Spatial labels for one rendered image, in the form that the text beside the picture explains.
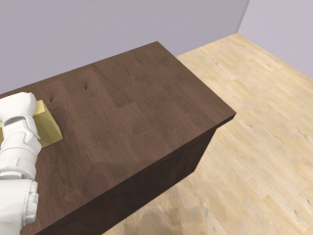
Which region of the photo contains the robot left hand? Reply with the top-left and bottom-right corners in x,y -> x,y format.
0,92 -> 41,141

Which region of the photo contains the left robot upper arm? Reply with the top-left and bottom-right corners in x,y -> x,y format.
0,179 -> 39,235

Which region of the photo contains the sponge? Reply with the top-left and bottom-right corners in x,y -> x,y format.
0,100 -> 63,148

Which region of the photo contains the table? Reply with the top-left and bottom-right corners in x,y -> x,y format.
0,41 -> 236,235

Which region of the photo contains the left robot forearm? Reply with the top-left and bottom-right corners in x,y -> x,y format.
0,114 -> 42,181

